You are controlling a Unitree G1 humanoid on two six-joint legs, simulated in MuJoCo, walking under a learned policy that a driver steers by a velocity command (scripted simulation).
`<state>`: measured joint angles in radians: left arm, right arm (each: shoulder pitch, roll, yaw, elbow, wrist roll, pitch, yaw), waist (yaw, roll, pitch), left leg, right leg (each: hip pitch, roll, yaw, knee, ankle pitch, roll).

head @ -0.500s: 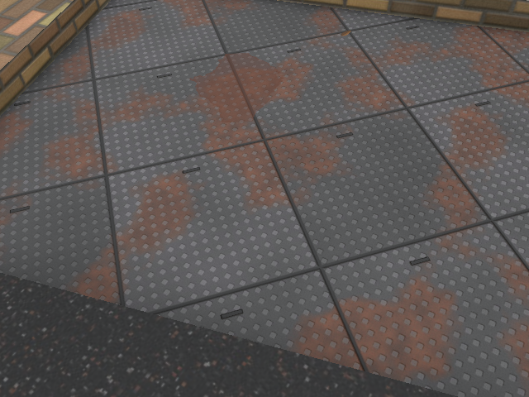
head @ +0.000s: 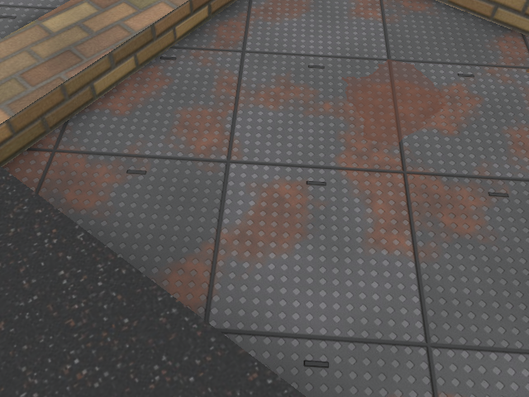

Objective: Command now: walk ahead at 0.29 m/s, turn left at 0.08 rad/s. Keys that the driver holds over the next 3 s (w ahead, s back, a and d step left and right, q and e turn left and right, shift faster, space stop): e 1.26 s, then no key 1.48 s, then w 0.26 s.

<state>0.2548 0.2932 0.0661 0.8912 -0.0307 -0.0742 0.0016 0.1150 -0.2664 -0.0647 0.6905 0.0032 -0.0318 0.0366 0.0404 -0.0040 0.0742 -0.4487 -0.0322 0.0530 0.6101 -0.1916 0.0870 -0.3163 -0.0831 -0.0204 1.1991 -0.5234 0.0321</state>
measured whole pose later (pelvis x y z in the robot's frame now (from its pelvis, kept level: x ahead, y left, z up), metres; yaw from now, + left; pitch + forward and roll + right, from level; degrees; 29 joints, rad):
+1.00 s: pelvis +0.14 -0.01 +0.01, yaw -31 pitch +2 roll +1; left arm 0.19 0.33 0.08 0.57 -0.02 0.08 0.03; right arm 0.11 -0.30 -0.08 0.76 0.00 -0.01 0.00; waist 0.02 -0.02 0.03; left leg -0.29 -0.04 -0.09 0.49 -0.23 -0.01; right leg -0.37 0.13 0.27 0.55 -0.20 -0.01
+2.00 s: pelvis +0.11 +0.00 +0.01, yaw -47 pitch -1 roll +0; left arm 0.20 0.24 0.03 0.77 0.01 0.03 0.01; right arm 0.21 -0.25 -0.01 0.84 -0.01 0.00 -0.03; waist 0.00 -0.01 0.03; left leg -0.20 0.02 -0.01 0.52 -0.29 -0.02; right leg -0.22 0.02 0.03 0.50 -0.26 0.00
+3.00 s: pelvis +0.14 -0.04 +0.01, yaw -47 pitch +0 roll +1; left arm 0.28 0.23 0.03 1.04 -0.02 -0.07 0.01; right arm 0.36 -0.26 -0.04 1.03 0.03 -0.02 -0.03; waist -0.01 0.02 -0.01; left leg -0.15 0.01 -0.01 0.49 -0.35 0.01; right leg -0.24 -0.01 -0.03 0.54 -0.33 -0.06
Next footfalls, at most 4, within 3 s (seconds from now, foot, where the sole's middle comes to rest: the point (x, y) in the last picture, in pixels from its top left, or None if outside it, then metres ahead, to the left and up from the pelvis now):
0.46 right None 0.16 -0.14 -0.76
1.00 left None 0.25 0.08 -0.76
1.42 right None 0.06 -0.12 -0.76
1.76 left None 0.23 0.06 -0.76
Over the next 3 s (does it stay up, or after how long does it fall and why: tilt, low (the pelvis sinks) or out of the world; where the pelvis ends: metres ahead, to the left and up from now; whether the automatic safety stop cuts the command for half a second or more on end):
stays up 0.14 -0.04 0.01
